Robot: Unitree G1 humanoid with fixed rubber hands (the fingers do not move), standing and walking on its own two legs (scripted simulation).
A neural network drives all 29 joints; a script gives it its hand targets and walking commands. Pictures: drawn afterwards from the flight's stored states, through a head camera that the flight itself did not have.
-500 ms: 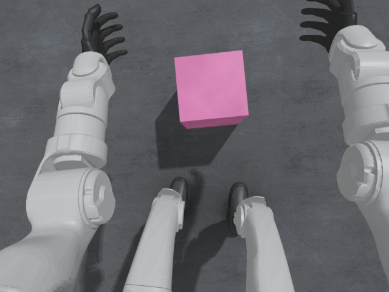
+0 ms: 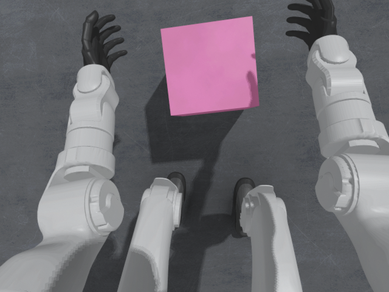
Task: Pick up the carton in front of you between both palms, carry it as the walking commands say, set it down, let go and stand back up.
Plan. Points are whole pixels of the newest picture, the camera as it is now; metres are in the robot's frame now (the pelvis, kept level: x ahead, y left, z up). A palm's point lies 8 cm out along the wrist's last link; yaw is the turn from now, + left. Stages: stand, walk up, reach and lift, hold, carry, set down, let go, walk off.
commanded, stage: reach and lift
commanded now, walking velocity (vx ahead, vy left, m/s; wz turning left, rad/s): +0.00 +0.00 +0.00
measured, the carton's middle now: (210, 76) +0.52 +0.01 -0.43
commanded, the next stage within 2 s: none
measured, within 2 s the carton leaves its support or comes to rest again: leaves its support in 1.40 s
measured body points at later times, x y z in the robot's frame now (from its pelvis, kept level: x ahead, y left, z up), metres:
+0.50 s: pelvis -0.06 +0.00 -0.17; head +0.33 -0.01 +0.04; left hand +0.50 +0.20 -0.36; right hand +0.55 -0.17 -0.36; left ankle +0.06 +0.13 -0.52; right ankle +0.05 -0.12 -0.52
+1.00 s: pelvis -0.05 +0.00 -0.19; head +0.33 -0.01 +0.04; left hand +0.51 +0.18 -0.37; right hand +0.54 -0.14 -0.37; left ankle +0.06 +0.13 -0.52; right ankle +0.05 -0.12 -0.52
